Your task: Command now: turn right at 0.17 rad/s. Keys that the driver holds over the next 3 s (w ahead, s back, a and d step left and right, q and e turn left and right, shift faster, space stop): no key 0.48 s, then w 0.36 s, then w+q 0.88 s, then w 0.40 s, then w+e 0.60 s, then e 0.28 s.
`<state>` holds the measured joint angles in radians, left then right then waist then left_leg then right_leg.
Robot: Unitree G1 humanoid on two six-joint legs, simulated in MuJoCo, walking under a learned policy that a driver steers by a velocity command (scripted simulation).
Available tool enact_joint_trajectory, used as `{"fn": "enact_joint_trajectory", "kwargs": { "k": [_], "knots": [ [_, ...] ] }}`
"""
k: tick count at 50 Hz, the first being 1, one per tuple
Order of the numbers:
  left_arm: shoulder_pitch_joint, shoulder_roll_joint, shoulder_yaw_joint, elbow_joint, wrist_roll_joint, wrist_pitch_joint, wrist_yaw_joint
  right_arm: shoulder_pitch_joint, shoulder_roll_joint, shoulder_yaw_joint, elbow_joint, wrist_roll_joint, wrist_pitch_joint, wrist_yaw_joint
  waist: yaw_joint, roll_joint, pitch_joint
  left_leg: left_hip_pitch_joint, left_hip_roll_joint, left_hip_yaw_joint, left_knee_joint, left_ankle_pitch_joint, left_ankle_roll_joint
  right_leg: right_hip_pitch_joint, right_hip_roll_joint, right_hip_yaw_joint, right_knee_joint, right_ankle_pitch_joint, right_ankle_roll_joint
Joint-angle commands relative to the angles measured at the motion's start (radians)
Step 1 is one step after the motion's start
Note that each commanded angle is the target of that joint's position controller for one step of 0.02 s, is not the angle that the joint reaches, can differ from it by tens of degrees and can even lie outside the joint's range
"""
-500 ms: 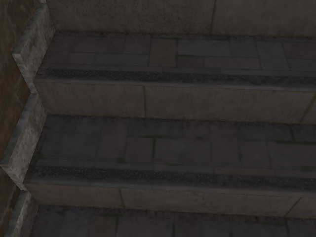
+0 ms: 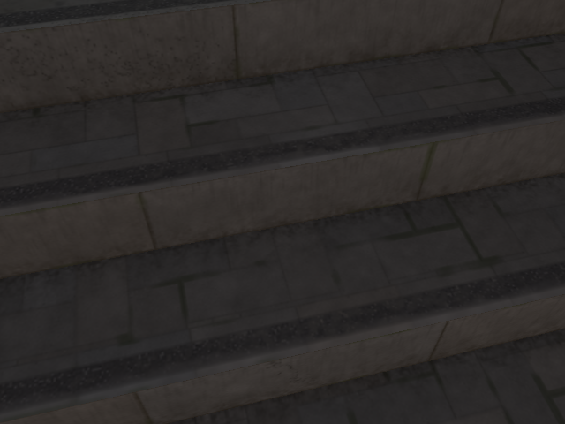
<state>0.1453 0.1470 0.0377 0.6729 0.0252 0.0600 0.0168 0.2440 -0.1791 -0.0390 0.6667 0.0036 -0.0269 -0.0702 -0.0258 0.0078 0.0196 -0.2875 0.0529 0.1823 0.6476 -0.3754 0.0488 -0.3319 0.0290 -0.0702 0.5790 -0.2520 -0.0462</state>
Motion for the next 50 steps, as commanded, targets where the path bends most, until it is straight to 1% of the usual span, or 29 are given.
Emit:
{"fn": "enact_joint_trajectory", "kwargs": {
  "k": [1, 2, 3, 4, 5, 7, 9, 12, 17, 23, 24, 25, 28, 30, 33, 35, 36, 37, 39, 40, 42, 43, 44, 45, 46, 47, 48, 49, 50],
  "knots": [
    [0.103, 0.087, 0.015, -0.083, 0.023, -0.053, 0.019, 0.031, -0.020, -0.003, -0.049, 0.034, 0.014, 0.016, 0.071, -0.228, -0.235, -0.058, 0.031, -0.150, 0.061, -0.064, -0.019, 0.231, -0.364, 0.443, -0.241, 0.506, -0.149],
    [0.070, 0.055, 0.005, -0.083, 0.017, -0.055, 0.027, 0.038, -0.035, -0.010, -0.027, 0.037, 0.023, 0.011, 0.050, -0.211, -0.167, -0.031, 0.025, -0.171, 0.095, -0.059, -0.032, 0.162, -0.365, 0.460, -0.303, 0.338, -0.193],
    [0.030, 0.024, -0.009, -0.083, 0.013, -0.055, 0.030, 0.030, -0.034, -0.011, -0.014, 0.027, 0.024, 0.012, 0.024, -0.183, -0.098, -0.028, 0.023, -0.181, 0.053, -0.032, -0.031, 0.114, -0.328, 0.415, -0.323, 0.226, -0.178],
    [0.006, 0.017, -0.013, -0.085, 0.009, -0.052, 0.034, 0.020, -0.033, -0.008, -0.001, 0.017, 0.024, 0.011, 0.008, -0.177, -0.052, -0.019, 0.020, -0.182, -0.018, 0.007, -0.026, 0.097, -0.268, 0.347, -0.324, 0.139, -0.132],
    [-0.007, 0.025, -0.011, -0.082, -0.003, -0.049, 0.037, 0.032, -0.040, -0.012, 0.013, -0.006, 0.024, 0.015, -0.015, -0.151, -0.033, 0.016, 0.018, -0.186, -0.125, 0.056, -0.015, 0.080, -0.215, 0.292, -0.304, 0.100, -0.079],
    [0.037, 0.044, 0.005, -0.065, -0.009, -0.054, 0.032, 0.056, -0.039, -0.011, 0.058, -0.023, 0.017, 0.020, 0.005, -0.115, -0.032, 0.048, 0.012, -0.188, -0.232, 0.129, 0.000, 0.107, -0.156, 0.225, -0.269, 0.044, -0.026],
    [0.081, 0.034, 0.009, -0.049, -0.010, -0.061, 0.024, 0.039, -0.036, -0.013, 0.082, -0.008, 0.006, 0.021, 0.030, -0.053, -0.005, 0.021, 0.032, -0.220, -0.284, 0.138, -0.001, 0.130, -0.125, 0.187, -0.266, 0.021, -0.007],
    [0.111, 0.035, 0.017, -0.015, -0.006, -0.069, 0.026, 0.035, -0.025, -0.014, 0.109, -0.003, -0.008, 0.019, 0.032, -0.029, -0.021, 0.037, 0.041, -0.228, -0.325, 0.186, 0.008, 0.190, -0.123, 0.167, -0.223, 0.189, -0.011],
    [0.141, 0.014, 0.014, 0.033, -0.009, -0.083, 0.028, 0.022, -0.003, -0.007, 0.132, 0.004, -0.009, 0.011, 0.033, 0.007, -0.025, 0.094, 0.047, -0.232, -0.332, 0.263, 0.014, 0.167, -0.132, 0.151, -0.223, 0.257, -0.024],
    [0.174, 0.019, 0.011, 0.090, -0.005, -0.077, 0.033, 0.052, -0.003, -0.002, 0.173, 0.006, -0.010, 0.006, 0.026, -0.018, -0.028, 0.132, 0.053, -0.237, -0.330, 0.295, 0.022, 0.159, -0.129, 0.142, -0.232, 0.271, -0.022],
    [0.183, 0.028, 0.016, 0.097, -0.012, -0.075, 0.034, 0.051, -0.011, -0.002, 0.177, 0.004, -0.010, 0.003, 0.030, -0.012, -0.031, 0.139, 0.053, -0.237, -0.329, 0.307, 0.022, 0.157, -0.131, 0.137, -0.231, 0.286, -0.020],
    [0.188, 0.026, 0.013, 0.104, -0.002, -0.071, 0.029, 0.074, -0.012, 0.000, 0.196, 0.015, -0.014, -0.003, 0.037, 0.000, -0.043, 0.151, 0.052, -0.237, -0.320, 0.286, 0.021, 0.157, -0.124, 0.126, -0.244, 0.218, -0.016],
    [0.209, 0.063, 0.027, 0.131, -0.009, -0.059, 0.027, 0.089, -0.041, -0.007, 0.218, 0.010, -0.012, 0.000, 0.038, -0.002, 0.014, 0.111, 0.022, -0.234, -0.302, 0.026, 0.054, 0.090, -0.079, 0.105, -0.236, -0.099, -0.039],
    [0.205, 0.074, 0.032, 0.130, -0.008, -0.057, 0.024, 0.093, -0.070, -0.016, 0.220, 0.010, -0.008, 0.001, 0.028, 0.035, 0.064, 0.076, 0.029, -0.271, -0.308, -0.170, 0.090, -0.009, -0.060, 0.093, -0.196, -0.252, -0.064],
    [0.137, 0.048, 0.021, 0.104, -0.012, -0.068, 0.014, 0.157, -0.116, -0.030, 0.230, 0.011, -0.007, 0.003, -0.021, 0.126, 0.111, 0.151, 0.144, -0.466, -0.410, -0.359, 0.173, -0.234, -0.019, 0.023, -0.011, -0.188, -0.061],
    [0.070, 0.033, 0.016, 0.074, 0.000, -0.081, 0.003, 0.191, -0.134, -0.041, 0.242, 0.015, -0.011, 0.011, -0.048, 0.170, 0.106, 0.152, 0.265, -0.633, -0.506, -0.457, 0.265, -0.312, -0.057, -0.014, 0.177, -0.099, -0.037],
    [0.069, 0.041, 0.020, 0.067, 0.001, -0.087, -0.004, 0.180, -0.137, -0.043, 0.246, 0.017, -0.018, 0.013, -0.039, 0.164, 0.098, 0.123, 0.295, -0.664, -0.536, -0.443, 0.295, -0.317, -0.075, -0.012, 0.286, -0.093, -0.025],
    [0.081, 0.052, 0.025, 0.059, 0.010, -0.089, -0.012, 0.153, -0.132, -0.043, 0.241, 0.016, -0.027, 0.010, -0.022, 0.158, 0.092, 0.106, 0.309, -0.656, -0.551, -0.359, 0.308, -0.325, -0.093, 0.002, 0.395, -0.109, -0.013],
    [0.110, 0.066, 0.030, 0.036, 0.010, -0.091, -0.014, 0.065, -0.138, -0.048, 0.223, -0.022, -0.046, 0.008, 0.037, 0.098, 0.086, 0.124, 0.268, -0.528, -0.551, -0.148, 0.273, -0.364, -0.122, 0.061, 0.455, -0.178, -0.009],
    [0.093, 0.059, 0.026, 0.017, 0.007, -0.090, -0.015, 0.051, -0.135, -0.045, 0.230, -0.022, -0.054, 0.010, 0.046, 0.071, 0.072, 0.139, 0.247, -0.467, -0.556, -0.039, 0.251, -0.336, -0.110, 0.057, 0.428, -0.166, -0.016],
    [0.125, 0.032, 0.020, -0.001, -0.002, -0.097, -0.009, 0.047, -0.130, -0.044, 0.244, -0.032, -0.062, 0.015, 0.075, 0.106, 0.032, 0.181, 0.250, -0.395, -0.528, 0.121, 0.227, -0.319, -0.144, 0.096, 0.405, -0.176, -0.053],
    [0.212, 0.044, 0.019, 0.015, -0.008, -0.109, -0.012, -0.036, -0.115, -0.036, 0.230, -0.046, -0.057, 0.014, 0.131, 0.086, -0.008, 0.117, 0.185, -0.302, -0.479, 0.354, 0.217, -0.141, -0.129, 0.060, 0.254, -0.174, -0.069],
    [0.350, 0.057, 0.035, 0.070, -0.008, -0.126, -0.004, -0.066, -0.141, -0.041, 0.220, -0.026, -0.055, 0.015, 0.199, 0.006, -0.085, 0.068, 0.130, -0.239, -0.285, 0.730, 0.211, 0.100, -0.067, 0.007, 0.086, -0.046, -0.074],
    [0.483, 0.080, 0.053, 0.112, -0.003, -0.131, 0.004, -0.071, -0.156, -0.046, 0.221, -0.004, -0.057, 0.024, 0.270, -0.070, -0.116, 0.041, 0.076, -0.186, -0.037, 1.011, 0.201, 0.265, -0.002, -0.049, -0.113, 0.089, -0.064],
    [0.626, 0.132, 0.070, 0.162, 0.003, -0.143, 0.015, -0.091, -0.160, -0.045, 0.210, 0.000, -0.068, 0.047, 0.318, -0.136, -0.101, -0.128, 0.016, -0.156, 0.254, 0.788, 0.143, 0.419, -0.048, -0.001, -0.255, 0.175, -0.046],
    [0.593, 0.225, 0.082, 0.190, 0.007, -0.151, 0.019, -0.089, -0.037, -0.019, 0.169, -0.002, -0.085, 0.062, 0.229, -0.354, -0.046, -0.383, -0.098, -0.133, 0.592, 0.083, 0.074, 0.508, -0.277, 0.283, -0.344, 0.506, -0.068],
    [0.538, 0.203, 0.052, 0.165, 0.033, -0.139, 0.009, 0.034, 0.056, -0.007, 0.181, -0.011, -0.086, 0.044, 0.135, -0.297, -0.118, -0.540, -0.165, -0.303, 1.041, -0.038, 0.061, 0.567, -0.362, 0.358, -0.140, 1.218, -0.105],
    [0.544, 0.258, 0.067, 0.139, 0.041, -0.133, -0.003, 0.111, 0.023, -0.017, 0.141, -0.001, -0.068, 0.028, 0.138, -0.313, -0.279, -0.623, -0.169, -0.307, 1.355, -0.069, 0.040, 0.570, -0.483, 0.542, -0.257, 0.719, -0.247],
    [0.393, 0.206, 0.048, 0.168, 0.044, -0.139, -0.016, -0.120, 0.039, -0.008, 0.046, -0.001, -0.045, 0.004, 0.084, -0.218, -0.060, -0.909, -0.108, -0.259, 1.619, -0.136, 0.041, 0.492, -0.473, 0.477, -0.343, 0.314, -0.254]
  ]
}}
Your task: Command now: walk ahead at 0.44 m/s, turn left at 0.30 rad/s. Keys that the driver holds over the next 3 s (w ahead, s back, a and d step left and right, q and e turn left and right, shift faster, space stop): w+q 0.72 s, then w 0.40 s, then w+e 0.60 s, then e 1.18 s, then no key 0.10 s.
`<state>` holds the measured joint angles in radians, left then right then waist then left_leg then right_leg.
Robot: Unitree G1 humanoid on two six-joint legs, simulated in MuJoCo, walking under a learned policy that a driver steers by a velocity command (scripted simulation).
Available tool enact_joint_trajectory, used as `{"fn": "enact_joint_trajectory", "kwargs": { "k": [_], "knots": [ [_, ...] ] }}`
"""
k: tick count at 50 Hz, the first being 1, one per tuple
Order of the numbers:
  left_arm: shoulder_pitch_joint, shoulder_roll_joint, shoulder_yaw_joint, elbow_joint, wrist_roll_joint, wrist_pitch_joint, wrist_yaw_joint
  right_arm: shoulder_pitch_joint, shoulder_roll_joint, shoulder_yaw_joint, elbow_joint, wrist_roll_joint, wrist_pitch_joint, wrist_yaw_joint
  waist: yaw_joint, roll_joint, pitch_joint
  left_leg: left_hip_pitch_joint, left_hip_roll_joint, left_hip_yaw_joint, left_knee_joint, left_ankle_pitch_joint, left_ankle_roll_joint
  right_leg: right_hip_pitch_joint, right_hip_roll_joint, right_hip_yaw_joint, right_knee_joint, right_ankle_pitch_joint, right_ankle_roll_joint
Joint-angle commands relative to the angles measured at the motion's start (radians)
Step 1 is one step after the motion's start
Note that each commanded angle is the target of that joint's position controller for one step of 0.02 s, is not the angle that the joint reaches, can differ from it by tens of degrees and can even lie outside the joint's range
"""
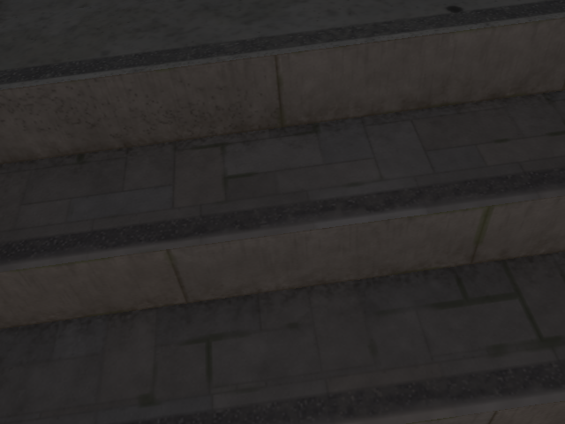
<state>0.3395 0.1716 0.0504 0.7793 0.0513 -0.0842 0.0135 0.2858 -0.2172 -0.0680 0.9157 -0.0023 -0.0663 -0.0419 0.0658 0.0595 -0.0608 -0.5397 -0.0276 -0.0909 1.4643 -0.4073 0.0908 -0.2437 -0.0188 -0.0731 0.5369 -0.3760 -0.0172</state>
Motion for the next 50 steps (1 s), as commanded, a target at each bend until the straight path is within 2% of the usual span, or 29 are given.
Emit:
{"fn": "enact_joint_trajectory", "kwargs": {
  "k": [1, 3, 5, 8, 10, 11, 12, 13, 14, 15, 17, 18, 19, 20, 23, 26, 28, 30, 31, 33, 34, 35, 36, 37, 38, 40, 42, 45, 50],
  "knots": [
    [0.158, 0.086, 0.010, 0.098, 0.015, -0.013, -0.026, -0.346, 0.122, 0.049, -0.312, -0.010, -0.003, -0.032, -0.001, -0.188, 0.149, -0.850, -0.035, 0.020, 0.969, -0.171, 0.037, 0.325, -0.363, 0.367, -0.314, 0.264, -0.232],
    [0.199, -0.014, -0.026, 0.189, -0.002, -0.037, -0.032, -0.413, 0.128, 0.067, -0.400, -0.025, 0.011, -0.016, -0.037, -0.103, 0.196, -0.915, -0.025, -0.015, 0.951, -0.188, 0.105, 0.239, -0.298, 0.181, -0.314, 0.272, -0.113],
    [0.158, -0.027, -0.040, 0.222, -0.018, -0.045, -0.034, -0.430, 0.146, 0.094, -0.450, -0.006, 0.020, 0.015, -0.110, -0.058, 0.228, -0.753, -0.026, 0.052, 0.670, -0.077, 0.118, -0.012, -0.218, 0.026, -0.426, 0.216, -0.014],
    [0.093, 0.099, -0.032, 0.203, -0.062, -0.035, 0.008, -0.412, 0.105, 0.115, -0.484, -0.008, 0.064, 0.033, -0.162, -0.069, 0.142, -0.281, -0.022, 0.309, 0.105, -0.043, 0.066, -0.200, -0.133, -0.152, -0.627, 0.882, -0.073],
    [0.091, 0.235, -0.008, 0.153, -0.124, -0.070, 0.044, -0.165, 0.061, 0.103, -0.368, 0.015, 0.076, 0.015, -0.231, -0.176, -0.105, 0.049, -0.104, 0.380, -0.065, -0.030, 0.059, 0.000, -0.212, -0.148, -0.368, 2.012, -0.128],
    [0.020, 0.308, 0.023, 0.126, -0.110, -0.082, 0.045, 0.026, 0.036, 0.091, -0.318, -0.014, 0.090, -0.002, -0.315, -0.259, -0.254, 0.070, -0.102, 0.322, -0.082, -0.088, 0.084, 0.207, -0.299, -0.131, -0.124, 2.353, -0.124],
    [-0.016, 0.344, 0.049, 0.064, -0.113, -0.083, 0.024, 0.057, -0.042, 0.070, -0.307, -0.032, 0.078, 0.000, -0.302, -0.248, -0.364, 0.142, -0.160, 0.277, -0.264, -0.123, 0.092, 0.292, -0.289, -0.127, 0.125, 2.396, -0.130],
    [-0.028, 0.346, 0.067, 0.014, -0.096, -0.088, 0.003, 0.082, -0.098, 0.042, -0.297, -0.037, 0.062, 0.012, -0.304, -0.177, -0.386, 0.312, -0.165, 0.075, -0.549, -0.103, 0.116, 0.172, -0.247, -0.075, 0.446, 2.145, -0.131],
    [-0.027, 0.194, 0.043, -0.049, -0.052, -0.094, -0.043, -0.001, -0.214, -0.007, -0.279, -0.013, 0.057, 0.011, -0.215, 0.177, -0.329, 0.488, 0.085, -0.489, -0.949, 0.205, 0.251, -0.245, 0.019, -0.047, 0.909, 0.586, -0.043],
    [-0.031, 0.169, 0.041, -0.085, 0.006, -0.080, -0.065, -0.100, -0.222, -0.038, -0.291, -0.008, 0.075, -0.006, -0.172, 0.122, -0.349, 0.454, 0.192, -0.897, -1.134, 0.136, 0.330, -0.470, 0.116, 0.153, 1.455, 0.313, -0.029],
    [-0.124, -0.027, -0.019, -0.188, 0.033, -0.050, -0.044, -0.065, -0.129, -0.021, -0.174, -0.015, 0.037, -0.001, -0.077, -0.135, -0.013, 0.211, 0.168, -0.704, -1.120, -0.196, 0.254, -0.744, 0.065, 0.184, 1.681, 0.323, -0.051],
    [-0.141, -0.086, -0.046, -0.214, 0.023, -0.039, -0.028, -0.029, -0.076, -0.006, -0.102, -0.021, 0.018, 0.003, -0.037, -0.185, 0.126, 0.124, 0.123, -0.549, -1.087, -0.090, 0.229, -0.843, 0.054, 0.157, 1.701, 0.275, -0.061],
    [-0.146, -0.155, -0.086, -0.233, 0.035, -0.033, -0.024, -0.025, 0.000, 0.008, -0.058, -0.030, 0.006, 0.010, 0.003, -0.153, 0.145, 0.085, 0.048, -0.367, -1.018, 0.040, 0.172, -0.873, 0.020, 0.182, 1.673, 0.280, -0.085],
    [-0.137, -0.153, -0.099, -0.226, 0.022, -0.024, -0.020, -0.003, 0.043, 0.025, -0.049, -0.028, -0.002, 0.018, 0.005, -0.116, 0.161, 0.085, 0.037, -0.262, -1.015, 0.139, 0.149, -0.923, 0.027, 0.147, 1.710, 0.251, -0.090],
    [-0.362, -0.120, -0.111, -0.309, 0.008, -0.012, 0.002, 0.094, 0.006, 0.026, -0.013, -0.028, -0.037, 0.052, -0.059, -0.064, 0.174, 0.085, 0.068, -0.246, -1.127, 0.331, 0.135, -1.054, 0.027, 0.019, 1.730, 0.046, -0.066],
    [-0.522, -0.143, -0.131, -0.424, 0.013, 0.003, 0.016, 0.188, -0.056, 0.014, 0.021, -0.028, -0.059, 0.040, -0.084, -0.012, 0.163, 0.197, 0.106, -0.324, -1.211, 0.082, 0.150, -1.231, -0.043, 0.049, 1.701, -0.040, -0.069],
    [-0.636, -0.144, -0.146, -0.484, 0.022, 0.015, 0.004, 0.258, -0.057, 0.011, 0.038, -0.013, -0.049, 0.026, -0.134, -0.041, 0.137, 0.191, 0.073, -0.337, -1.313, 0.100, 0.161, -1.130, -0.048, 0.008, 1.422, -0.012, -0.069],
    [-0.712, -0.161, -0.161, -0.542, 0.016, 0.031, -0.010, 0.256, -0.091, -0.014, 0.002, -0.004, -0.020, -0.018, -0.148, -0.030, 0.004, 0.147, 0.115, -0.272, -1.506, 0.506, 0.183, -0.644, -0.051, -0.043, 1.019, -0.008, -0.074],
    [-0.554, -0.155, -0.146, -0.455, -0.012, 0.033, -0.008, 0.167, -0.079, -0.014, -0.042, 0.007, -0.013, -0.022, -0.058, -0.014, -0.104, 0.092, 0.090, -0.149, -1.413, 1.034, 0.151, -0.307, 0.024, -0.113, 0.847, -0.046, -0.091],
    [-0.227, -0.022, -0.070, -0.362, -0.053, 0.049, 0.015, 0.145, -0.205, -0.060, -0.102, -0.007, -0.048, -0.011, 0.081, 0.074, -0.365, 0.343, 0.154, -0.193, -1.032, 1.798, 0.116, -0.054, 0.069, -0.033, 0.739, -0.126, -0.111],
    [-0.104, 0.070, -0.034, -0.317, -0.050, 0.044, 0.009, 0.063, -0.250, -0.080, -0.139, 0.009, -0.074, 0.011, 0.152, 0.024, -0.422, 0.431, 0.147, -0.197, -0.824, 1.775, 0.110, 0.009, 0.068, -0.003, 0.510, -0.117, -0.115],
    [-0.024, 0.146, 0.005, -0.273, -0.026, 0.032, 0.014, 0.010, -0.212, -0.080, -0.169, 0.001, -0.105, 0.041, 0.182, -0.069, -0.457, 0.314, 0.077, -0.177, -0.518, 1.475, 0.086, 0.157, -0.048, 0.197, 0.361, -0.274, -0.152],
    [-0.045, 0.228, 0.032, -0.233, -0.010, 0.044, 0.027, -0.040, -0.048, -0.054, -0.265, 0.007, -0.099, 0.078, 0.133, -0.425, -0.401, -0.123, -0.152, -0.085, -0.052, 0.353, 0.006, 0.261, -0.356, 0.844, -0.035, -0.229, -0.308],
    [-0.139, 0.160, 0.030, -0.251, -0.019, 0.069, 0.034, -0.008, -0.035, -0.049, -0.285, -0.055, -0.101, 0.088, 0.071, -0.305, -0.359, -0.256, -0.099, -0.134, 0.385, 0.235, -0.007, 0.168, -0.380, 1.052, -0.141, -0.242, -0.345],
    [-0.205, 0.079, 0.013, -0.193, -0.033, 0.062, 0.029, -0.023, 0.041, -0.028, -0.306, -0.070, -0.085, 0.082, -0.003, -0.209, -0.207, -0.365, -0.050, -0.105, 0.505, 0.302, 0.002, 0.066, -0.348, 0.942, -0.114, -0.479, -0.319],
    [-0.162, -0.034, -0.008, -0.041, -0.017, 0.014, 0.020, -0.028, 0.124, 0.023, -0.333, -0.075, -0.043, 0.050, -0.093, 0.018, 0.064, -0.490, -0.023, -0.085, 0.570, 0.285, 0.043, -0.147, -0.286, 0.613, -0.081, -0.338, -0.206],
    [-0.092, -0.079, -0.017, 0.082, 0.000, -0.027, 0.003, -0.046, 0.154, 0.053, -0.349, -0.036, 0.012, 0.032, -0.136, -0.010, 0.133, -0.552, -0.025, -0.113, 0.626, 0.211, 0.049, -0.201, -0.242, 0.395, -0.137, -0.115, -0.155],
    [-0.061, -0.021, -0.001, 0.121, -0.029, -0.051, -0.023, -0.119, 0.116, 0.059, -0.387, -0.030, 0.034, 0.036, -0.152, -0.063, 0.158, -0.611, 0.013, -0.142, 0.469, 0.199, 0.036, -0.170, -0.236, 0.228, -0.242, 0.080, -0.144],
    [0.093, 0.099, 0.017, 0.169, -0.011, -0.088, -0.014, -0.343, 0.113, 0.047, -0.414, -0.040, 0.026, 0.022, -0.069, -0.102, 0.127, -0.804, -0.015, -0.009, 0.617, 0.104, 0.047, 0.091, -0.273, 0.154, -0.359, 0.182, -0.194]
  ]
}}
Over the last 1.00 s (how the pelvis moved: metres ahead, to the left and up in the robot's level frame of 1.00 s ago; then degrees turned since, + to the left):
0.12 -0.05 0.01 2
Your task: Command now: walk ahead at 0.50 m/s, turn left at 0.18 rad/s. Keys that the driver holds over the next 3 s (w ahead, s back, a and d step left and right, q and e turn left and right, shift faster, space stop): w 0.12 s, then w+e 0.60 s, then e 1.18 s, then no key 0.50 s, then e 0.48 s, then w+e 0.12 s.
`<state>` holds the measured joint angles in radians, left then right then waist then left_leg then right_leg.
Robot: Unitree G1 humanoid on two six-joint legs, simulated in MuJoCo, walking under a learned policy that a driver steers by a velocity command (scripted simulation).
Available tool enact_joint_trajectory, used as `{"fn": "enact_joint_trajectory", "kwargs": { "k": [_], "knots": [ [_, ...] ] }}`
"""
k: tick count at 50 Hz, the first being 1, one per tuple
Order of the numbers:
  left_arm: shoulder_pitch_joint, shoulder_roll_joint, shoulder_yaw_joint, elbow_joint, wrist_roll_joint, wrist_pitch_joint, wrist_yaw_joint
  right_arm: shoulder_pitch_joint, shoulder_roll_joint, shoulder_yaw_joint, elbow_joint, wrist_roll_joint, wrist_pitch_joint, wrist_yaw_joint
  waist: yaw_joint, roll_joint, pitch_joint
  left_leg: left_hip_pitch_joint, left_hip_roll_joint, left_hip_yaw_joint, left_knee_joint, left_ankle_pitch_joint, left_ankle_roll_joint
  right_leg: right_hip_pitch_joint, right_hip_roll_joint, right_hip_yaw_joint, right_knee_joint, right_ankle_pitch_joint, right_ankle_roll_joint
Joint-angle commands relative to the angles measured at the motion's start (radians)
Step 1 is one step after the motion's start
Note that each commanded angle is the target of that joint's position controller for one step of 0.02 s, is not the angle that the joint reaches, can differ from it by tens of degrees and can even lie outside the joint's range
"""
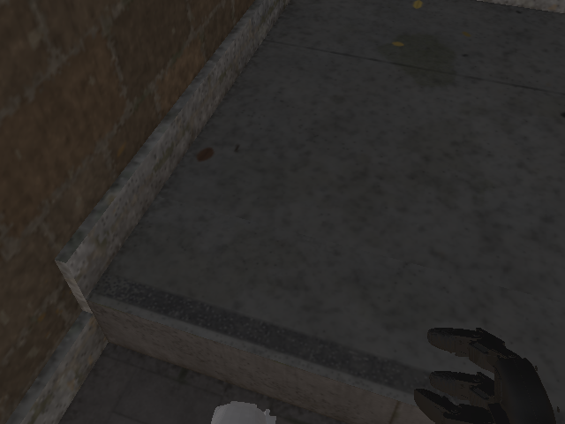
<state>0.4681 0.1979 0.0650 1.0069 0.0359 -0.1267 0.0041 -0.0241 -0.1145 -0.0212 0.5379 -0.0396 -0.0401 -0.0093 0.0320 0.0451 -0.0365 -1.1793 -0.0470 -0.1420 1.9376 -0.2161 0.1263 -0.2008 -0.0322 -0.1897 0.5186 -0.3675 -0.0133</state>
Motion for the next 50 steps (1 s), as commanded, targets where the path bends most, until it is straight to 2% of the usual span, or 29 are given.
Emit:
{"fn": "enact_joint_trajectory", "kwargs": {
  "k": [1, 5, 6, 7, 8, 9, 10, 11, 12, 13, 15, 17, 18, 20, 21, 26, 27, 30, 33, 35, 37, 38, 39, 40, 41, 42, 44, 46, 50],
  "knots": [
    [0.022, 0.091, 0.004, -0.036, 0.002, -0.051, -0.005, -0.132, 0.021, 0.008, -0.080, 0.000, -0.002, -0.021, -0.002, -0.113, 0.129, -0.293, 0.022, 0.063, 0.187, -0.210, 0.020, 0.157, -0.277, 0.266, -0.381, 0.135, -0.188],
    [0.176, 0.059, -0.002, 0.039, 0.000, -0.017, 0.042, -0.378, 0.053, 0.060, -0.251, 0.003, 0.012, -0.009, 0.062, -0.150, 0.126, -0.314, 0.174, 0.215, -0.133, -0.383, 0.027, 0.334, -0.223, 0.176, -0.520, 0.298, -0.155],
    [0.138, 0.065, -0.005, 0.023, -0.014, -0.008, 0.045, -0.321, 0.050, 0.076, -0.230, 0.022, 0.021, 0.012, 0.048, -0.120, 0.074, -0.009, 0.176, 0.305, -0.408, -0.305, 0.022, 0.195, -0.171, 0.109, -0.601, 0.324, -0.186],
    [0.063, 0.062, -0.015, -0.011, -0.068, -0.004, 0.047, -0.278, 0.093, 0.088, -0.223, 0.067, 0.015, 0.022, 0.008, -0.103, 0.013, 0.512, 0.139, 0.326, -0.722, -0.182, 0.032, -0.068, -0.157, 0.104, -0.629, 0.595, -0.206],
    [0.107, 0.128, -0.019, -0.030, -0.063, -0.023, 0.028, -0.093, 0.017, 0.045, -0.135, 0.071, 0.015, 0.022, -0.025, -0.095, -0.150, 0.840, 0.004, 0.407, -0.695, -0.240, 0.015, -0.049, -0.195, 0.098, -0.414, 1.242, -0.223],
    [0.070, 0.270, 0.024, -0.049, -0.056, -0.045, 0.008, 0.185, -0.024, 0.003, -0.068, 0.056, 0.037, 0.004, -0.142, -0.221, -0.318, 0.986, -0.040, 0.388, -0.808, -0.227, 0.017, 0.089, -0.233, 0.110, -0.173, 1.593, -0.197],
    [0.016, 0.328, 0.053, -0.076, -0.080, -0.056, -0.023, 0.368, -0.122, -0.034, -0.029, 0.022, 0.036, -0.010, -0.242, -0.280, -0.436, 1.096, 0.011, 0.221, -0.903, -0.151, 0.048, 0.106, -0.232, 0.166, 0.088, 1.593, -0.134],
    [0.029, 0.232, 0.038, -0.128, -0.107, -0.065, -0.067, 0.464, -0.195, -0.058, 0.011, -0.009, 0.010, -0.017, -0.259, -0.055, -0.516, 1.349, 0.259, -0.242, -1.083, -0.276, 0.158, -0.227, -0.099, 0.216, 0.466, 1.201, -0.076],
    [-0.039, 0.180, 0.052, -0.167, -0.071, -0.062, -0.081, 0.461, -0.287, -0.091, 0.017, -0.025, 0.026, -0.024, -0.262, 0.133, -0.548, 1.266, 0.415, -0.688, -1.505, -0.286, 0.186, -0.327, 0.101, 0.285, 0.974, 0.261, -0.049],
    [-0.007, 0.069, 0.050, -0.198, -0.052, -0.048, -0.061, 0.313, -0.282, -0.095, 0.030, -0.007, 0.009, -0.004, -0.173, 0.078, -0.490, 1.163, 0.474, -0.733, -1.597, -0.320, 0.139, -0.437, 0.101, 0.486, 1.334, 0.265, -0.020],
    [-0.153, -0.037, 0.025, -0.311, -0.002, -0.011, -0.032, 0.173, -0.162, -0.071, 0.145, 0.036, -0.026, 0.008, -0.047, -0.076, -0.171, 0.875, 0.423, -0.477, -1.508, -0.473, 0.107, -0.589, -0.005, 0.315, 1.424, 0.372, -0.047],
    [-0.183, -0.115, -0.016, -0.324, 0.017, 0.019, -0.026, 0.237, -0.019, -0.035, 0.281, 0.014, -0.065, 0.016, 0.001, -0.068, -0.022, 0.795, 0.345, -0.209, -1.458, -0.249, 0.048, -0.736, 0.009, 0.335, 1.515, 0.301, -0.095],
    [-0.195, -0.164, -0.042, -0.339, 0.012, 0.036, -0.022, 0.302, -0.010, -0.032, 0.336, 0.011, -0.074, 0.014, 0.008, -0.031, 0.014, 0.815, 0.333, -0.123, -1.488, -0.114, 0.032, -0.836, 0.013, 0.347, 1.590, 0.260, -0.118],
    [-0.215, -0.161, -0.050, -0.346, -0.006, 0.074, -0.017, 0.369, 0.016, -0.022, 0.377, 0.009, -0.108, 0.009, 0.002, -0.012, 0.067, 0.857, 0.365, -0.004, -1.549, 0.030, 0.000, -0.955, 0.021, 0.381, 1.561, 0.234, -0.123],
    [-0.277, -0.146, -0.041, -0.373, -0.004, 0.101, -0.003, 0.394, -0.026, -0.029, 0.410, 0.021, -0.131, 0.013, 0.010, -0.018, 0.130, 0.776, 0.356, 0.046, -1.610, -0.068, -0.008, -0.989, 0.027, 0.358, 1.520, 0.208, -0.112],
    [-0.561, -0.181, -0.065, -0.497, 0.010, 0.154, 0.043, 0.497, -0.107, -0.016, 0.461, 0.039, -0.166, -0.004, 0.012, -0.061, 0.153, 0.926, 0.325, 0.197, -1.706, 0.043, -0.089, -1.270, 0.092, 0.279, 1.724, 0.154, -0.135],
    [-0.606, -0.182, -0.078, -0.532, 0.009, 0.160, 0.036, 0.499, -0.120, -0.019, 0.457, 0.042, -0.155, -0.002, 0.035, -0.052, 0.151, 0.906, 0.272, 0.257, -1.725, -0.032, -0.130, -1.235, 0.060, 0.262, 1.543, 0.173, -0.140],
    [-0.714, -0.092, -0.063, -0.576, 0.003, 0.177, -0.011, 0.578, -0.169, -0.027, 0.465, 0.034, -0.130, -0.042, -0.019, 0.027, 0.121, 1.039, 0.307, 0.299, -1.935, 0.149, -0.018, -1.138, -0.012, 0.066, 1.316, 0.084, -0.130],
    [-0.779, -0.147, -0.070, -0.559, 0.001, 0.181, -0.030, 0.730, -0.186, -0.037, 0.466, 0.035, -0.113, -0.070, -0.095, -0.029, 0.049, 1.379, 0.320, 0.369, -1.863, 0.633, -0.020, -1.104, -0.024, -0.030, 1.170, -0.039, -0.177],
    [-0.689, -0.179, -0.088, -0.536, -0.039, 0.197, -0.024, 0.696, -0.207, -0.038, 0.426, 0.049, -0.089, -0.076, -0.030, 0.059, -0.004, 1.339, 0.313, 0.456, -1.751, 1.288, -0.022, -0.759, 0.058, -0.122, 0.895, -0.149, -0.203],
    [-0.481, -0.080, -0.037, -0.492, -0.035, 0.210, -0.007, 0.591, -0.258, -0.051, 0.364, 0.040, -0.085, -0.072, 0.077, 0.240, -0.083, 1.347, 0.391, 0.425, -1.483, 1.770, 0.000, -0.490, 0.143, -0.093, 0.715, -0.249, -0.218],
    [-0.326, 0.006, -0.002, -0.456, -0.036, 0.199, -0.009, 0.536, -0.310, -0.061, 0.315, 0.061, -0.080, -0.045, 0.122, 0.319, -0.161, 1.344, 0.395, 0.395, -1.272, 1.790, 0.003, -0.327, 0.187, -0.035, 0.606, -0.292, -0.241],
    [-0.246, 0.070, 0.028, -0.442, -0.029, 0.181, -0.013, 0.523, -0.329, -0.074, 0.279, 0.075, -0.090, -0.021, 0.161, 0.286, -0.230, 1.143, 0.349, 0.395, -0.985, 1.541, -0.025, -0.064, 0.181, 0.116, 0.427, -0.260, -0.259],
    [-0.275, 0.131, 0.052, -0.428, -0.018, 0.179, -0.015, 0.464, -0.267, -0.064, 0.170, 0.071, -0.103, 0.009, 0.145, -0.014, -0.235, 0.626, 0.128, 0.354, -0.514, 0.582, -0.089, 0.132, -0.039, 0.695, 0.119, -0.509, -0.359],
    [-0.410, 0.174, 0.073, -0.467, -0.023, 0.176, -0.023, 0.357, -0.259, -0.086, 0.111, 0.031, -0.119, 0.024, 0.067, -0.103, -0.252, 0.449, -0.008, 0.104, -0.094, 0.017, -0.114, 0.045, -0.172, 1.190, -0.157, -0.402, -0.371],
    [-0.430, 0.143, 0.063, -0.458, -0.024, 0.157, -0.023, 0.341, -0.179, -0.076, 0.074, 0.024, -0.101, 0.017, 0.006, -0.036, -0.223, 0.432, 0.048, -0.015, 0.019, 0.074, -0.090, -0.037, -0.190, 1.062, -0.163, -0.071, -0.340],
    [-0.395, 0.083, 0.047, -0.386, 0.009, 0.113, -0.013, 0.352, -0.100, -0.045, 0.051, 0.026, -0.067, -0.035, -0.056, 0.000, -0.073, 0.379, 0.068, 0.040, 0.039, 0.035, -0.073, -0.209, -0.146, 0.860, -0.061, 0.113, -0.315],
    [-0.351, 0.080, 0.043, -0.316, -0.007, 0.093, -0.005, 0.352, -0.040, -0.011, 0.035, 0.005, -0.036, -0.069, -0.127, 0.041, 0.023, 0.293, 0.095, 0.033, 0.018, -0.002, -0.086, -0.319, -0.052, 0.655, 0.006, 0.333, -0.281],
    [-0.255, 0.114, 0.033, -0.311, -0.032, 0.061, -0.007, 0.350, -0.152, -0.025, 0.066, -0.002, 0.008, -0.073, -0.124, 0.038, 0.017, 0.334, 0.142, 0.096, -0.412, 0.002, -0.146, -0.306, 0.003, 0.495, -0.045, 0.839, -0.123]
  ]
}}
Over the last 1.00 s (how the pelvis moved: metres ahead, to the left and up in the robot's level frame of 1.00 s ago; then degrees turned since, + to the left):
0.50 0.04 0.35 27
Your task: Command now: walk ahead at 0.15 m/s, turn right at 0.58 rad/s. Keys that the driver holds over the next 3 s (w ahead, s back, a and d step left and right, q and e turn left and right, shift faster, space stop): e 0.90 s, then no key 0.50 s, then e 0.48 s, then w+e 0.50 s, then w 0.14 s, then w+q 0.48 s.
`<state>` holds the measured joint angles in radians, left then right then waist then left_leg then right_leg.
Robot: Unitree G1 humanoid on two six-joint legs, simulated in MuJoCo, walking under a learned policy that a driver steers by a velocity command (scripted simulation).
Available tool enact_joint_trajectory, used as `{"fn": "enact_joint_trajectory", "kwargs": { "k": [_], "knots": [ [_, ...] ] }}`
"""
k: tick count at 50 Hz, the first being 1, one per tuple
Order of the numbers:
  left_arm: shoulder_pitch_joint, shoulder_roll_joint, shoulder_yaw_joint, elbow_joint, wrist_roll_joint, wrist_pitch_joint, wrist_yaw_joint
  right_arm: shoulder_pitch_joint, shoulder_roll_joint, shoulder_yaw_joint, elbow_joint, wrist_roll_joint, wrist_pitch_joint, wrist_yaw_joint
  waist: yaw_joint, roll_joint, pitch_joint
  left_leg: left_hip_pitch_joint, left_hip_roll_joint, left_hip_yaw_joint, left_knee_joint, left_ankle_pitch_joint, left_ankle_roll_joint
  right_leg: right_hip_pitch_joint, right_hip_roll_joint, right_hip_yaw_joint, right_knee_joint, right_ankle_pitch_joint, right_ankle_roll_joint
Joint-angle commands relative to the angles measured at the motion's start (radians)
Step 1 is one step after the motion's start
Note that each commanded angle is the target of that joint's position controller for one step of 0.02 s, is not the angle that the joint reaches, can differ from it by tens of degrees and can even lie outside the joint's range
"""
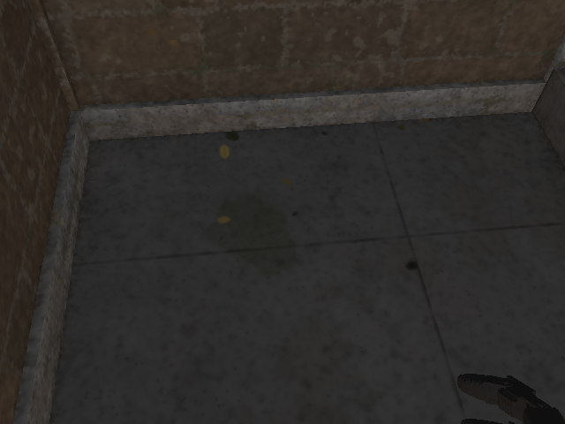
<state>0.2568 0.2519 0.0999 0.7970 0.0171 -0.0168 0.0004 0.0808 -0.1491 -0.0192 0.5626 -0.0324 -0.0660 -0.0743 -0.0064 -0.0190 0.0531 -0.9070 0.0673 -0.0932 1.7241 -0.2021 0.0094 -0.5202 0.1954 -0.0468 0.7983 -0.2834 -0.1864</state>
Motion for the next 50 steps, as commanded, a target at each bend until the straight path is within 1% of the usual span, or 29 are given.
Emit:
{"fn": "enact_joint_trajectory", "kwargs": {
  "k": [1, 3, 4, 5, 7, 8, 11, 13, 15, 18, 21, 23, 24, 25, 26, 27, 28, 30, 31, 32, 35, 38, 43, 44, 45, 46, 47, 48, 50],
  "knots": [
    [0.011, 0.080, 0.002, -0.094, -0.015, -0.050, 0.002, 0.206, -0.135, -0.030, 0.039, -0.009, 0.038, -0.005, -0.058, 0.073, -0.098, 0.067, 0.026, 0.061, -0.296, -0.003, -0.036, 0.092, -0.224, 0.340, -0.324, 0.899, 0.097],
    [0.073, 0.119, 0.016, -0.082, 0.003, -0.039, 0.019, 0.164, -0.142, -0.034, 0.060, 0.006, 0.037, 0.024, 0.021, -0.028, -0.214, 0.065, -0.002, 0.091, -0.440, 0.044, -0.026, 0.346, -0.224, 0.302, -0.319, 1.036, 0.151],
    [0.119, 0.119, 0.018, -0.079, -0.003, -0.021, 0.035, 0.126, -0.119, -0.025, 0.064, 0.008, 0.034, 0.031, 0.050, -0.075, -0.232, 0.020, -0.007, 0.085, -0.455, 0.082, -0.021, 0.441, -0.227, 0.310, -0.305, 1.040, 0.172],
    [0.108, 0.117, 0.018, -0.081, -0.011, -0.013, 0.043, 0.066, -0.088, -0.014, 0.058, -0.002, 0.035, 0.044, 0.060, -0.043, -0.238, 0.011, -0.016, 0.087, -0.510, 0.125, -0.019, 0.484, -0.235, 0.312, -0.304, 1.015, 0.166],
    [0.158, 0.124, 0.011, -0.103, -0.024, 0.002, 0.046, 0.003, -0.107, -0.012, 0.064, -0.002, 0.043, 0.043, 0.108, -0.060, -0.225, -0.042, -0.026, 0.094, -0.496, 0.117, -0.030, 0.575, -0.235, 0.358, -0.314, 0.971, 0.160],
    [0.205, 0.115, 0.007, -0.104, -0.017, -0.010, 0.044, -0.024, -0.128, -0.016, 0.049, -0.014, 0.053, 0.031, 0.126, -0.071, -0.183, -0.088, -0.023, 0.078, -0.488, 0.109, -0.036, 0.598, -0.249, 0.401, -0.320, 0.956, 0.150],
    [0.180, 0.133, 0.009, -0.131, -0.001, -0.002, 0.038, -0.081, -0.163, -0.015, 0.012, -0.002, 0.062, 0.008, 0.151, -0.121, -0.121, -0.136, -0.017, 0.072, -0.527, 0.086, -0.052, 0.615, -0.248, 0.446, -0.333, 0.890, 0.125],
    [0.186, 0.123, 0.001, -0.137, 0.001, 0.016, 0.043, -0.116, -0.176, -0.019, -0.018, 0.001, 0.057, 0.007, 0.148, -0.146, -0.091, -0.076, -0.026, 0.059, -0.613, 0.053, -0.070, 0.574, -0.243, 0.474, -0.340, 0.868, 0.088],
    [0.204, 0.142, 0.004, -0.148, 0.003, 0.035, 0.053, -0.153, -0.156, -0.009, -0.044, -0.004, 0.057, 0.032, 0.155, -0.108, -0.096, -0.035, -0.053, 0.065, -0.673, -0.007, -0.064, 0.567, -0.254, 0.517, -0.343, 0.918, 0.057],
    [0.197, 0.174, 0.014, -0.158, 0.014, 0.035, 0.061, -0.174, -0.155, 0.002, -0.029, 0.008, 0.044, 0.035, 0.159, -0.076, -0.097, 0.101, -0.081, 0.071, -0.849, -0.001, -0.058, 0.530, -0.232, 0.511, -0.327, 0.937, 0.059],
    [0.139, 0.194, 0.024, -0.160, 0.006, 0.031, 0.046, -0.068, -0.195, -0.003, -0.004, 0.022, 0.034, 0.040, 0.097, -0.061, -0.123, 0.391, -0.091, 0.016, -1.033, 0.009, -0.018, 0.405, -0.216, 0.556, -0.305, 0.832, 0.096],
    [0.070, 0.175, 0.013, -0.181, -0.015, 0.026, 0.030, 0.034, -0.188, -0.003, 0.031, 0.029, 0.032, 0.027, 0.013, -0.066, -0.120, 0.650, -0.101, 0.019, -1.246, 0.073, 0.005, 0.294, -0.175, 0.586, -0.262, 0.703, 0.130],
    [0.065, 0.146, 0.005, -0.195, -0.029, 0.017, 0.017, 0.102, -0.222, -0.011, 0.059, 0.024, 0.021, 0.015, -0.007, 0.031, -0.157, 0.856, -0.006, -0.020, -1.293, 0.239, 0.026, 0.183, -0.117, 0.524, -0.116, 0.479, 0.156],
    [0.183, 0.066, -0.012, -0.195, -0.016, 0.016, 0.015, 0.121, -0.282, -0.019, 0.043, 0.033, 0.022, 0.006, 0.049, 0.273, -0.269, 1.095, 0.293, -0.236, -1.181, 0.740, 0.089, 0.020, -0.026, 0.329, 0.095, -0.270, 0.163],
    [0.244, 0.140, 0.005, -0.194, 0.013, 0.046, 0.017, 0.156, -0.277, -0.019, 0.034, 0.053, 0.043, 0.003, 0.043, 0.305, -0.430, 1.083, 0.416, -0.443, -1.188, 0.743, 0.214, 0.021, 0.009, 0.201, 0.305, -0.510, 0.148],
    [0.176, 0.175, 0.016, -0.177, 0.042, 0.060, 0.010, 0.113, -0.222, -0.009, 0.035, 0.058, 0.056, 0.007, 0.051, 0.195, -0.336, 0.937, 0.362, -0.446, -1.251, 0.543, 0.219, -0.034, -0.053, 0.178, 0.411, -0.388, 0.148],
    [0.091, 0.168, 0.013, -0.179, 0.036, 0.068, -0.003, 0.071, -0.161, 0.006, 0.022, 0.057, 0.057, 0.009, 0.046, 0.142, -0.220, 0.812, 0.293, -0.340, -1.294, 0.337, 0.195, -0.050, -0.080, 0.151, 0.443, -0.296, 0.162],
    [0.058, 0.143, 0.004, -0.163, 0.021, 0.086, -0.016, 0.028, -0.165, 0.005, 0.018, 0.035, 0.059, 0.008, 0.056, 0.192, -0.118, 0.653, 0.216, -0.181, -1.357, 0.211, 0.166, -0.036, -0.120, 0.123, 0.479, -0.203, 0.209],
    [0.055, 0.125, 0.000, -0.158, 0.020, 0.092, -0.020, 0.017, -0.175, 0.001, 0.011, 0.005, 0.064, 0.009, 0.059, 0.210, -0.110, 0.591, 0.175, -0.111, -1.393, 0.172, 0.170, -0.011, -0.109, 0.089, 0.504, -0.162, 0.226],
    [0.051, 0.120, -0.001, -0.158, 0.012, 0.098, -0.018, 0.013, -0.179, -0.006, 0.015, 0.002, 0.062, 0.008, 0.068, 0.202, -0.122, 0.569, 0.167, -0.083, -1.398, 0.138, 0.174, 0.010, -0.108, 0.086, 0.518, -0.133, 0.233],
    [0.012, 0.105, -0.004, -0.172, 0.000, 0.108, -0.039, 0.018, -0.189, -0.023, 0.023, 0.021, 0.051, 0.013, 0.076, 0.175, -0.152, 0.553, 0.181, -0.049, -1.402, -0.002, 0.173, 0.011, -0.127, 0.090, 0.508, -0.090, 0.240],
    [-0.016, 0.079, -0.017, -0.173, -0.004, 0.118, -0.054, 0.023, -0.209, -0.043, 0.020, 0.018, 0.045, 0.016, 0.069, 0.190, -0.139, 0.531, 0.202, -0.005, -1.407, -0.110, 0.156, 0.044, -0.154, 0.052, 0.340, -0.123, 0.235],
    [-0.040, 0.078, -0.025, -0.183, -0.015, 0.106, -0.056, 0.087, -0.260, -0.076, 0.031, 0.024, 0.065, 0.022, 0.040, 0.207, -0.116, 0.532, 0.228, 0.030, -1.388, -0.281, 0.129, 0.179, -0.187, -0.011, 0.000, -0.250, 0.153],
    [-0.002, 0.069, -0.024, -0.166, -0.007, 0.098, -0.053, 0.088, -0.261, -0.080, 0.041, 0.033, 0.072, 0.022, 0.060, 0.176, -0.126, 0.495, 0.218, 0.068, -1.341, -0.296, 0.096, 0.269, -0.186, -0.030, -0.140, -0.134, 0.126],
    [0.010, 0.074, -0.026, -0.151, -0.008, 0.084, -0.052, 0.138, -0.256, -0.086, 0.067, 0.022, 0.081, 0.026, 0.063, 0.078, -0.093, 0.436, 0.174, 0.148, -1.217, -0.304, 0.042, 0.338, -0.181, 0.029, -0.296, -0.044, 0.121],
    [-0.023, 0.087, -0.037, -0.172, 0.004, 0.078, -0.055, 0.175, -0.203, -0.083, 0.083, 0.012, 0.094, 0.040, 0.042, -0.167, -0.073, 0.257, 0.090, 0.273, -0.902, -0.353, -0.041, 0.399, -0.331, 0.362, -0.440, -0.158, 0.106],
    [-0.026, 0.221, -0.009, -0.228, -0.003, 0.072, -0.041, 0.147, -0.168, -0.071, 0.005, 0.032, 0.097, 0.041, 0.029, -0.348, -0.064, 0.106, -0.029, 0.253, -0.820, -0.416, -0.080, 0.351, -0.541, 0.669, -0.505, 0.162, 0.051],
    [0.052, 0.205, -0.003, -0.186, 0.015, 0.071, -0.027, 0.020, -0.193, -0.072, -0.001, 0.028, 0.102, 0.039, 0.110, -0.202, -0.052, 0.168, -0.007, 0.124, -0.735, -0.359, -0.062, 0.291, -0.543, 0.642, -0.516, 0.174, 0.010],
    [-0.062, 0.107, -0.036, -0.170, 0.026, 0.077, -0.020, 0.047, -0.155, -0.056, 0.033, 0.047, 0.103, 0.048, 0.034, -0.177, -0.034, 0.216, 0.017, 0.079, -0.717, -0.218, -0.046, 0.269, -0.407, 0.461, -0.525, -0.041, 0.063]
  ]
}}
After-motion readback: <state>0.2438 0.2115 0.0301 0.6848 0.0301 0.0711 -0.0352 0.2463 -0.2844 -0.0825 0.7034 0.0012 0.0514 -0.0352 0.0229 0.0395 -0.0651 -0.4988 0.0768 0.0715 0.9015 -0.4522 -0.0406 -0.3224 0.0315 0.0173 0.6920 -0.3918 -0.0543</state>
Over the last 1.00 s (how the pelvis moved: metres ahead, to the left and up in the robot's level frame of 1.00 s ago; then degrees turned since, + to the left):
0.56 -0.03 0.31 -24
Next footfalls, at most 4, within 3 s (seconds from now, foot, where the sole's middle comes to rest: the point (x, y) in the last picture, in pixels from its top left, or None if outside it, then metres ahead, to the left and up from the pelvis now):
0.48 left None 0.31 0.09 -0.73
0.92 right None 0.12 -0.08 -0.73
1.28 left None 0.32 0.05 -0.73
2.04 left None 0.39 -0.06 -0.73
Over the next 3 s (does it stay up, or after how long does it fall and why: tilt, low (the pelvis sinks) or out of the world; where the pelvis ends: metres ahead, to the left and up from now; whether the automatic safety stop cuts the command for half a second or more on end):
stays up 0.42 -0.52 0.02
